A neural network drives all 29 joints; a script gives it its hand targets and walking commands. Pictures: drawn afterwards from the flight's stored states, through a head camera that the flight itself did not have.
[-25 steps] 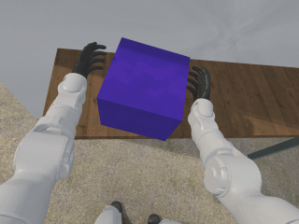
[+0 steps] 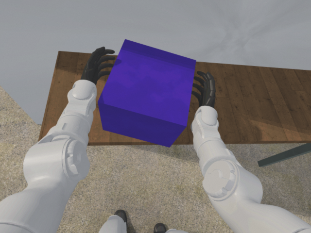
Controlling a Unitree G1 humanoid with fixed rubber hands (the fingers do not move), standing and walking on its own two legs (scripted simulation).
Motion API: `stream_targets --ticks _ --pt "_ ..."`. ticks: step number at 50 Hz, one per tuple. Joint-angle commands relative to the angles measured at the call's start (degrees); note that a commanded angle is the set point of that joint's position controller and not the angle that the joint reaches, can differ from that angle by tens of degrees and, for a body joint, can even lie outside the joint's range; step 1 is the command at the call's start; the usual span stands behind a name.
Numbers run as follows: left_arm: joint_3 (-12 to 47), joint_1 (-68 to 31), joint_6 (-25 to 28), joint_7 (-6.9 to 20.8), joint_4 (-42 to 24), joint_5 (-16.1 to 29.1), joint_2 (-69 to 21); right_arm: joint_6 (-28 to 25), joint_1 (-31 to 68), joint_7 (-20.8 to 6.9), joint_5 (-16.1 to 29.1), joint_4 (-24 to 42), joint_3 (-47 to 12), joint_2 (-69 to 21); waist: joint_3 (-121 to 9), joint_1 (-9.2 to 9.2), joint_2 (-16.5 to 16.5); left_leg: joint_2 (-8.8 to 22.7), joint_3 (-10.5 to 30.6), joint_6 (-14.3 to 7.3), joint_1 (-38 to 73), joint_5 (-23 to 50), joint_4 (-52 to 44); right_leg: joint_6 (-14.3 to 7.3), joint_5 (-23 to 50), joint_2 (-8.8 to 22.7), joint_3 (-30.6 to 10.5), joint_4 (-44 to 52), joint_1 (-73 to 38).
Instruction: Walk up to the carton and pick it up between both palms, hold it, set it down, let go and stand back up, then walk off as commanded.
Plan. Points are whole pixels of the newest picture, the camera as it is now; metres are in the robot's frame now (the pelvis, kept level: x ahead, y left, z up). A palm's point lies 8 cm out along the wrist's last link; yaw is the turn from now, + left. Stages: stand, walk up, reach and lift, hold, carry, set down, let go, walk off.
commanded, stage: reach and lift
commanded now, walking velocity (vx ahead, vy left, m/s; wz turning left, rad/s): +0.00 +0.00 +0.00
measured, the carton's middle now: (148, 95) +0.47 +0.00 -0.02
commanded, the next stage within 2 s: none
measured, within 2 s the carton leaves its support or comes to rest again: leaves its support in 1.54 s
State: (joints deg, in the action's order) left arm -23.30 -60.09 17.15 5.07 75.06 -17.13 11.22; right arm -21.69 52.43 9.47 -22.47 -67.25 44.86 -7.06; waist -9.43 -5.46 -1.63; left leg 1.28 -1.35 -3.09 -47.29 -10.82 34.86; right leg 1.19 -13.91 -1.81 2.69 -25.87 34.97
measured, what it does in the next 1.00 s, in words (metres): stands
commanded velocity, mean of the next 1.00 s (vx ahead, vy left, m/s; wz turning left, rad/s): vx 0.00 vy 0.00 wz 0.00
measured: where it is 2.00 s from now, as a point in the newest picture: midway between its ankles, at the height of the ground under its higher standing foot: outside the picture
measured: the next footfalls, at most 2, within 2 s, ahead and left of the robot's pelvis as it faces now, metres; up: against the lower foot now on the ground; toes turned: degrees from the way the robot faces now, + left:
none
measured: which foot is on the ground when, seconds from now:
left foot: down 0.00-1.00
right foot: down 0.00-1.00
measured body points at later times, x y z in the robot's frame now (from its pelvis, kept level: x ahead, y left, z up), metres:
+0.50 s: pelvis +0.00 +0.00 +0.00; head +0.12 +0.06 +0.43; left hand +0.49 +0.16 +0.04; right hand +0.44 -0.15 +0.04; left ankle +0.04 +0.06 -0.72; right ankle -0.04 -0.15 -0.72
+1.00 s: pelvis +0.00 +0.00 +0.00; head +0.12 +0.06 +0.43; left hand +0.49 +0.16 +0.04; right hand +0.43 -0.15 +0.04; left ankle +0.04 +0.06 -0.72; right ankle -0.04 -0.15 -0.72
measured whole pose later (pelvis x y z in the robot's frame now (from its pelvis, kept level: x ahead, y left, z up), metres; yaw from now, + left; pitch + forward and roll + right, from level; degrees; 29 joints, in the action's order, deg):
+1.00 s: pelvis +0.00 +0.00 +0.00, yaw +0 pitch +23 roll -5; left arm -25.2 -59.9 17.5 5.4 75.1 -19.1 11.1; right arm -23.1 52.1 10.1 -24.2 -66.8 47.4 -8.5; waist -9.4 -5.5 -1.8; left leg 1.3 -1.4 -3.1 -47.1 -10.7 34.7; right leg 1.2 -13.9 -1.8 2.7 -25.9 34.9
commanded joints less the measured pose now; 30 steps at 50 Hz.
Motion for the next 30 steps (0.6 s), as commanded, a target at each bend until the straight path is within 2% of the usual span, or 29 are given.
stream_targets --ticks 1,5,7,8,9,12,14,16,18,20,22,23,25,28,30 --pt "2.86 -24.69 2.57 3.79 3.51 -8.87 -28.24 -0.17 20.3 -8.66 -13.71 3.2 -11.55 -28.97 -34.69 -0.81 9.99 2.0 -1.52 6.88 45.16 29.53 1.52 -1.1 19.61 -0.37 5.51 0.37 -2.84" --pt "2.36 -25.0 2.62 3.8 3.65 -9.72 -28.16 -0.38 20.66 -8.49 -13.68 2.54 -11.34 -29.94 -35.07 -0.12 10.62 1.82 -1.83 6.87 43.89 28.82 1.78 -1.04 19.76 -0.13 5.03 0.44 -3.39" --pt "1.33 -23.94 2.1 4.12 4.89 -9.96 -27.84 -0.04 20.33 -8.31 -14.37 2.27 -11.04 -29.72 -33.39 -0.58 9.61 1.89 -1.69 6.59 43.92 28.22 0.92 -0.86 19.36 -0.09 5.05 0.71 -4.0" --pt "2.35 -24.82 2.39 4.04 4.55 -9.37 -28.59 -0.22 20.49 -8.31 -14.24 2.58 -10.84 -29.6 -34.24 -1.28 10.25 1.87 -1.47 7.1 44.09 28.72 1.33 -0.82 19.75 -0.36 5.4 0.28 -3.61" --pt "0.65 -24.16 2.03 4.28 5.52 -10.63 -27.68 -0.03 19.84 -8.26 -14.75 1.18 -10.67 -29.85 -31.82 -0.44 9.71 1.86 -1.71 6.69 42.92 28.07 1.07 -0.73 18.84 -0.12 5.31 0.47 -4.14" --pt "1.36 -24.27 1.93 4.16 4.87 -10.19 -28.37 -0.18 20.88 -8.28 -14.42 2.37 -10.37 -30.08 -33.1 -0.27 9.8 1.86 -1.77 6.78 42.99 28.3 1.26 -0.66 19.44 -0.2 5.41 0.33 -3.47" --pt "1.69 -24.14 1.99 3.94 5.07 -10.35 -29.26 -0.58 20.79 -8.21 -14.78 0.94 -9.74 -29.48 -32.83 -1.23 10.27 2.06 -1.35 7.26 43.04 28.81 1.33 -0.81 18.43 -0.3 5.64 0.44 -2.84" --pt "1.78 -24.42 2.12 3.9 4.18 -10.49 -28.78 -0.46 20.33 -8.29 -14.79 1.37 -9.79 -30.19 -33.02 -0.39 11.42 2.1 -1.7 7.25 43.44 28.83 1.54 -1.03 18.11 -0.23 5.55 0.61 -2.45" --pt "1.88 -24.57 1.8 3.87 4.55 -10.44 -28.72 -0.4 20.27 -8.28 -14.6 0.81 -9.49 -29.15 -32.46 -1.26 11.41 2.2 -1.54 7.39 43.4 27.87 1.13 -1.14 16.85 -0.31 5.94 0.79 -1.69" --pt "0.77 -23.23 1.38 3.93 5.12 -10.97 -28.59 -0.06 19.73 -8.21 -15.14 1.15 -9.63 -29.28 -31.29 -0.46 10.31 2.4 -1.54 7.14 43.41 27.82 0.66 -1.08 16.6 -0.19 5.88 1.11 -2.66" --pt "1.14 -23.52 1.46 3.9 4.96 -10.61 -28.72 -0.27 20.5 -8.18 -14.84 2.0 -9.66 -29.42 -32.13 -0.57 10.72 2.12 -1.57 7.06 42.77 26.64 0.91 -1.03 17.13 -0.17 5.78 0.97 -2.42" --pt "1.35 -24.41 1.42 3.89 4.71 -10.64 -29.07 -0.27 20.2 -8.18 -14.89 1.45 -8.98 -29.18 -32.08 -1.39 10.9 2.09 -1.58 7.27 42.97 27.31 1.14 -1.12 17.18 -0.23 5.84 1.05 -1.71" --pt "0.38 -23.69 1.2 4.01 5.91 -11.07 -28.71 0.01 20.66 -8.08 -15.1 0.89 -8.96 -29.61 -31.35 -0.44 9.93 1.97 -1.66 6.87 41.96 26.99 1.06 -0.97 16.9 -0.14 5.69 1.05 -2.14" --pt "0.54 -23.36 1.07 3.99 5.96 -11.07 -29.01 -0.25 20.67 -7.98 -15.1 1.57 -9.11 -29.56 -31.73 -0.76 10.24 2.05 -1.66 6.99 41.8 26.18 0.73 -1.01 16.96 -0.11 5.64 0.97 -2.42" --pt "0.24 -22.83 1.17 3.9 5.81 -11.23 -28.63 -0.12 20.31 -8.01 -15.1 0.78 -9.29 -30.05 -31.32 -0.27 10.18 2.06 -1.72 6.86 41.74 26.82 0.77 -0.98 16.85 -0.15 5.56 1.33 -2.21"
